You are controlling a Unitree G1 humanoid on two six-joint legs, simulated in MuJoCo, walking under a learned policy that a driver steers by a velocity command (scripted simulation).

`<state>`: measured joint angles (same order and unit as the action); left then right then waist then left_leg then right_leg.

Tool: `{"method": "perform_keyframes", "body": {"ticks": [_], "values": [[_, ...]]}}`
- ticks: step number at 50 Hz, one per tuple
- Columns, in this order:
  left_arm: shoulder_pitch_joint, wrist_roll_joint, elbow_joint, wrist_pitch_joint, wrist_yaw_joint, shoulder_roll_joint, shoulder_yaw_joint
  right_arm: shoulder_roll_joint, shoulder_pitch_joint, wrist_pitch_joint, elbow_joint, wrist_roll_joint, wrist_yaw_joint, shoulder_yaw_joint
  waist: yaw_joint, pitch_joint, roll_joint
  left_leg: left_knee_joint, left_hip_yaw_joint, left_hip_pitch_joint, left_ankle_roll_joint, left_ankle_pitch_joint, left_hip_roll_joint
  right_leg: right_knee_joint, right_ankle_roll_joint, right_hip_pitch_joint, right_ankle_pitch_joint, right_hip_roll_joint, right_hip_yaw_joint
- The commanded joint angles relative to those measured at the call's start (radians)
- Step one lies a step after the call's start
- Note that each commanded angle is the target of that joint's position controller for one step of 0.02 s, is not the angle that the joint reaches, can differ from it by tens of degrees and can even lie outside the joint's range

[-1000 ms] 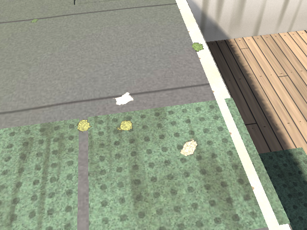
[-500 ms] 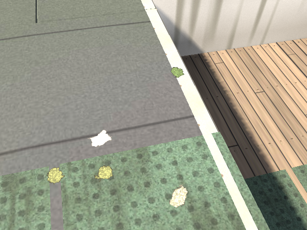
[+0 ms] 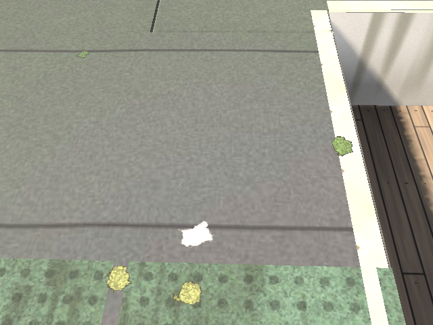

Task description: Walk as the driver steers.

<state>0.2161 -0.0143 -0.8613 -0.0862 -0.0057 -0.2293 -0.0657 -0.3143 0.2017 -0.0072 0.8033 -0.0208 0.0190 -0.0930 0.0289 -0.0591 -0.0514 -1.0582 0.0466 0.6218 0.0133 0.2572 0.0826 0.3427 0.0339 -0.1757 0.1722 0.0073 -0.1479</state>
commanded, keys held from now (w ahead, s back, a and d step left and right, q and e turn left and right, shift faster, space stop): q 0.28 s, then no key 0.72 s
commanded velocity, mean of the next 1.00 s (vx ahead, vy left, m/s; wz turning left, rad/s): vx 0.06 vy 0.00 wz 0.28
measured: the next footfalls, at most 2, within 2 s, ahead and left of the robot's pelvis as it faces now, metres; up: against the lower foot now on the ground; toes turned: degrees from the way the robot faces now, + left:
left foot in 0.22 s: +0.20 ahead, +0.14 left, +0.00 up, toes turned +11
right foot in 0.62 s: +0.22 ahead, -0.10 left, +0.00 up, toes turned +15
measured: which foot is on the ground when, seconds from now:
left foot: up 0.00-0.20, down 0.22-1.00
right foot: down 0.00-0.22, up 0.24-0.60, down 0.62-1.00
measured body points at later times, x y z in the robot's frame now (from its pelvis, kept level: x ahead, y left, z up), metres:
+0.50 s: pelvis +0.11 +0.04 -0.01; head +0.15 +0.06 +0.44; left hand +0.20 +0.34 -0.13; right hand +0.33 -0.20 -0.10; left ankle +0.16 +0.13 -0.74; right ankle +0.17 -0.12 -0.70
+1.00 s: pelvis +0.17 +0.01 -0.01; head +0.18 +0.01 +0.44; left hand +0.21 +0.28 -0.14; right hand +0.33 -0.22 -0.13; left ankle +0.16 +0.13 -0.74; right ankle +0.18 -0.11 -0.74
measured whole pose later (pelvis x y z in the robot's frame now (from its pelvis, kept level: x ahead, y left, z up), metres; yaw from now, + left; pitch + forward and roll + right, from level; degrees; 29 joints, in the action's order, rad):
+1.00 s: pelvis +0.17 +0.01 -0.01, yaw +16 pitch -1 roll +0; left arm 0.16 -0.01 -0.92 -0.03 0.00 -0.23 -0.01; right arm -0.24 0.20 -0.03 0.87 0.02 0.02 -0.06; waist -0.01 -0.01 0.01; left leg -0.48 0.08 0.25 0.00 0.21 -0.04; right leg 0.50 0.00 -0.18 0.31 -0.01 -0.01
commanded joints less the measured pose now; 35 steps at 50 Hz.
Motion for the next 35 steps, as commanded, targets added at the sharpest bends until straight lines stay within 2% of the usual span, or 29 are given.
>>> {"method": "perform_keyframes", "body": {"ticks": [1,4,7,8,9,10,11,12,13,14,15,16,17,18,19,22,23,27,29,30,31,32,33,34,35], "values": [[-0.114,0.008,0.084,0.000,0.022,-0.161,-0.037,0.009,0.029,-0.012,-0.073,0.012,-0.023,0.009,-0.044,0.081,0.125,0.147,-0.005,-0.063,0.014,-0.121,0.032,-0.107,0.159,0.019,-0.578,-0.276,0.061],[-0.100,0.016,0.080,0.022,0.035,-0.188,-0.040,-0.015,-0.021,-0.013,-0.106,0.022,-0.047,0.007,-0.020,0.095,0.129,0.282,-0.048,-0.135,0.007,-0.198,0.014,-0.075,0.147,0.034,-0.526,-0.282,0.004],[-0.084,0.039,0.061,0.044,0.034,-0.221,-0.054,-0.041,-0.059,-0.018,-0.148,0.026,-0.060,-0.005,-0.024,0.089,0.129,0.357,-0.071,-0.148,-0.024,-0.099,-0.011,0.008,0.125,0.092,-0.527,-0.319,0.009],[-0.090,0.047,0.061,0.051,0.036,-0.225,-0.057,-0.052,-0.050,-0.019,-0.153,0.024,-0.061,-0.012,-0.033,0.090,0.136,0.390,-0.086,-0.161,-0.041,-0.062,-0.029,0.063,0.110,0.111,-0.555,-0.322,0.007],[-0.095,0.054,0.063,0.056,0.038,-0.228,-0.060,-0.065,-0.010,-0.017,-0.153,0.027,-0.062,-0.022,-0.061,0.102,0.128,0.461,-0.105,-0.219,-0.066,-0.076,-0.053,0.150,0.086,0.116,-0.582,-0.307,-0.012],[-0.077,0.053,0.056,0.061,0.037,-0.205,-0.055,-0.099,0.071,-0.009,-0.133,0.029,-0.053,-0.040,-0.097,0.144,0.081,0.564,-0.116,-0.356,-0.100,-0.196,-0.097,0.312,0.042,0.080,-0.554,-0.253,-0.044],[-0.027,0.019,0.060,0.062,0.034,-0.178,-0.046,-0.213,0.133,-0.006,-0.136,0.030,-0.029,-0.075,-0.110,0.203,-0.106,0.610,0.101,-0.562,-0.169,-0.643,0.036,0.574,-0.046,-0.104,-0.257,-0.171,-0.071],[0.005,-0.025,0.102,0.060,0.026,-0.099,-0.017,-0.288,0.099,0.000,-0.171,0.047,-0.017,-0.076,-0.036,0.278,-0.278,0.585,0.498,-0.764,-0.393,-0.919,0.275,0.900,-0.124,-0.432,0.547,0.014,-0.001],[-0.043,0.005,0.095,0.060,0.019,-0.147,-0.025,-0.217,0.112,0.011,-0.181,0.048,-0.031,-0.056,-0.102,0.392,-0.131,0.638,0.541,-0.742,-0.435,-0.750,0.285,0.988,-0.110,-0.459,0.545,0.015,0.207],[-0.094,0.035,0.113,0.063,0.019,-0.166,-0.030,-0.189,0.051,0.020,-0.192,0.039,-0.036,-0.048,-0.084,0.301,-0.080,0.663,0.454,-0.661,-0.391,-0.611,0.246,0.984,-0.092,-0.497,0.468,-0.010,0.220],[-0.102,0.029,0.102,0.068,0.028,-0.168,-0.032,-0.147,-0.006,0.019,-0.193,0.022,-0.029,-0.037,-0.060,0.236,-0.016,0.680,0.373,-0.584,-0.326,-0.469,0.198,0.927,-0.085,-0.506,0.386,-0.043,0.215],[-0.114,0.014,0.096,0.077,0.040,-0.180,-0.037,-0.115,-0.052,0.011,-0.202,0.018,-0.018,-0.025,-0.045,0.203,-0.008,0.698,0.327,-0.505,-0.287,-0.386,0.169,0.864,-0.086,-0.480,0.325,-0.063,0.215],[-0.110,0.011,0.096,0.086,0.043,-0.183,-0.040,-0.107,-0.071,0.004,-0.202,0.027,-0.008,-0.017,-0.024,0.199,-0.027,0.713,0.286,-0.420,-0.268,-0.362,0.138,0.839,-0.091,-0.405,0.282,-0.063,0.208],[-0.092,0.010,0.090,0.090,0.043,-0.175,-0.040,-0.103,-0.081,0.001,-0.206,0.041,-0.001,-0.014,-0.014,0.206,-0.042,0.720,0.261,-0.379,-0.264,-0.373,0.122,0.829,-0.097,-0.358,0.251,-0.049,0.197],[-0.076,0.013,0.085,0.092,0.043,-0.160,-0.036,-0.101,-0.079,0.001,-0.205,0.046,0.003,-0.011,-0.010,0.215,-0.046,0.722,0.238,-0.364,-0.263,-0.385,0.112,0.795,-0.104,-0.333,0.236,-0.044,0.192],[-0.088,0.014,0.086,0.096,0.046,-0.123,-0.019,-0.103,-0.073,0.000,-0.191,0.042,0.011,-0.008,-0.021,0.211,-0.053,0.725,0.212,-0.358,-0.254,-0.311,0.093,0.622,-0.118,-0.292,0.198,-0.052,0.193],[-0.095,0.011,0.086,0.096,0.046,-0.123,-0.015,-0.105,-0.078,-0.002,-0.188,0.045,0.014,-0.009,-0.029,0.204,-0.062,0.734,0.211,-0.342,-0.252,-0.251,0.087,0.575,-0.118,-0.268,0.191,-0.054,0.191],[-0.116,0.020,0.087,0.092,0.037,-0.138,-0.012,-0.095,-0.067,-0.011,-0.164,0.052,0.009,0.001,-0.057,0.166,-0.088,0.748,0.259,-0.325,-0.248,-0.055,0.098,0.405,-0.104,-0.195,0.181,-0.050,0.182],[-0.090,0.018,0.072,0.083,0.027,-0.128,-0.009,-0.078,-0.075,-0.016,-0.152,0.044,0.005,0.012,-0.036,0.146,-0.073,0.723,0.266,-0.313,-0.221,0.002,0.084,0.240,-0.077,-0.116,0.107,-0.036,0.161],[-0.071,0.010,0.060,0.079,0.020,-0.123,-0.007,-0.064,-0.060,-0.017,-0.140,0.038,0.005,0.019,-0.022,0.136,-0.056,0.711,0.254,-0.291,-0.187,0.033,0.062,0.117,-0.055,-0.051,0.022,-0.032,0.152],[-0.056,-0.007,0.057,0.075,0.017,-0.146,-0.007,-0.043,-0.019,-0.012,-0.123,0.042,0.003,0.028,-0.027,0.139,-0.015,0.685,0.232,-0.253,-0.137,0.070,0.028,0.065,-0.027,0.027,-0.057,-0.091,0.207],[-0.042,-0.019,0.061,0.073,0.019,-0.216,-0.018,-0.031,0.012,-0.006,-0.121,0.053,0.000,0.028,-0.062,0.142,0.115,0.583,0.151,-0.202,-0.086,0.119,-0.050,0.056,0.031,0.062,-0.161,-0.216,0.318],[-0.081,-0.018,0.040,0.073,0.013,-0.204,-0.015,-0.011,0.008,-0.001,-0.127,0.048,-0.004,0.029,-0.098,0.123,0.260,0.577,0.050,-0.280,-0.042,0.082,-0.106,0.008,0.098,-0.085,0.012,-0.252,0.385],[-0.141,-0.014,0.064,0.066,0.008,-0.140,0.003,-0.040,-0.033,-0.002,-0.119,0.056,-0.005,0.024,-0.084,0.093,0.228,0.590,0.061,-0.353,-0.028,0.007,-0.087,-0.021,0.082,-0.147,0.109,-0.217,0.369],[-0.142,-0.014,0.058,0.060,0.008,-0.134,0.006,-0.047,-0.068,-0.005,-0.120,0.054,-0.005,0.018,-0.069,0.092,0.216,0.592,0.061,-0.388,-0.032,-0.042,-0.087,-0.015,0.044,-0.158,0.147,-0.183,0.330]]}}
